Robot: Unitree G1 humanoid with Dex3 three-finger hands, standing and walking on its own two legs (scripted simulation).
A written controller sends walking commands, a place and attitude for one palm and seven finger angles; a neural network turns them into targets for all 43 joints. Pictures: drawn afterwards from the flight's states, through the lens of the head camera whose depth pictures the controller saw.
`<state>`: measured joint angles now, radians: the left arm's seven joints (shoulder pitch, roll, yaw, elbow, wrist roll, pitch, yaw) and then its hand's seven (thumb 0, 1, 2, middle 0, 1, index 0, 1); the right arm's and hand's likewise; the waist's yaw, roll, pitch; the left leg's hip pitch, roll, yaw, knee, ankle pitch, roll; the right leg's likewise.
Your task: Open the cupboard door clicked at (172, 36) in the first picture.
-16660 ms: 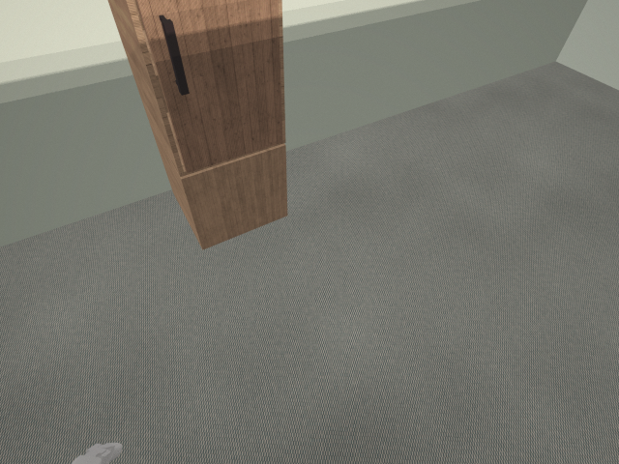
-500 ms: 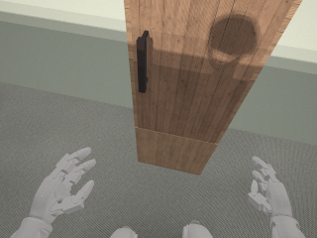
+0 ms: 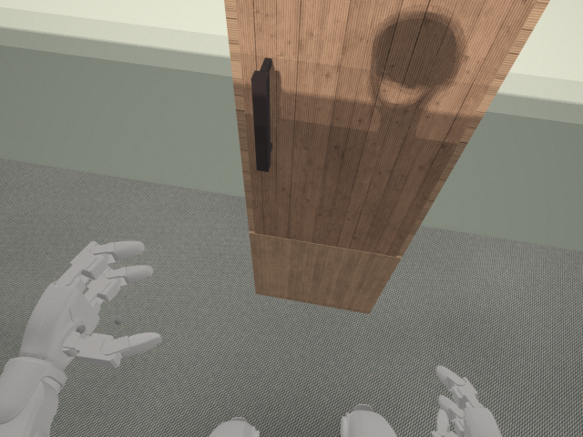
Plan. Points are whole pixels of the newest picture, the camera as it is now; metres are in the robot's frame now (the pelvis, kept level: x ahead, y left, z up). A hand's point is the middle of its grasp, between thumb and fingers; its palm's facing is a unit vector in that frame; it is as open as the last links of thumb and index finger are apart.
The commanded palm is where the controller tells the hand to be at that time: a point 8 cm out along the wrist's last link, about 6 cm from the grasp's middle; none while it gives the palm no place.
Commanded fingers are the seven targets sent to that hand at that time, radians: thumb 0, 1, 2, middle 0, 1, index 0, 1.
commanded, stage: raise the hand with hooked fingers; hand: left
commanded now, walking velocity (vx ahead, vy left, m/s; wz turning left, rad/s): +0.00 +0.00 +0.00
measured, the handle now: (265, 119) +0.57 +0.07 +0.10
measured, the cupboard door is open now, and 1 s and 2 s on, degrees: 0 0 0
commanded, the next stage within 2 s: move the hooked fingers beside the handle in 1.18 s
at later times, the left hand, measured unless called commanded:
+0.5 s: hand (90, 261) +0.29 +0.25 +0.11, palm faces -0.10 -0.99 -0.07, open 13.9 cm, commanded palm +0.27 +0.30 +0.12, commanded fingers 0.00 -0.50 0.30 -0.30 -1.20 -0.30 -1.20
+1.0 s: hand (89, 240) +0.31 +0.25 +0.13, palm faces -0.11 -0.99 -0.04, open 14.0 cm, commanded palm +0.28 +0.30 +0.13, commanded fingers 0.00 -0.50 0.30 -0.30 -1.20 -0.30 -1.20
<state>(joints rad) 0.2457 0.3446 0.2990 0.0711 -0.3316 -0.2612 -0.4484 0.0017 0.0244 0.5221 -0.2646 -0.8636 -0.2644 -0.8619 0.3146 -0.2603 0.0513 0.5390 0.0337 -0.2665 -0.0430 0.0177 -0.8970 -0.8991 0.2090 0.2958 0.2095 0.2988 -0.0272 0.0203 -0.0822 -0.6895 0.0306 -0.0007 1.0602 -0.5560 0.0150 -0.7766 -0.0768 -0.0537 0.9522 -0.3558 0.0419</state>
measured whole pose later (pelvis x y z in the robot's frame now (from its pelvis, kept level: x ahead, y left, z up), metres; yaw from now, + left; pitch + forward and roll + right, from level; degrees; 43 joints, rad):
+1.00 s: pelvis +0.02 -0.02 +0.03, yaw -1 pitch +7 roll -1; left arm -0.08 0.46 0.47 0.41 -0.37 -0.19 -0.64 -0.01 -0.50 0.30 -0.30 -1.20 -0.30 -1.20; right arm 0.31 -0.31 0.04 0.53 0.04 -0.20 -0.07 0.02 -0.90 -0.90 0.20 0.30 0.21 0.30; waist -0.02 0.02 -0.05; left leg -0.48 0.05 0.01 0.84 -0.48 -0.01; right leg -0.59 -0.05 -0.05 0.77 -0.30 0.02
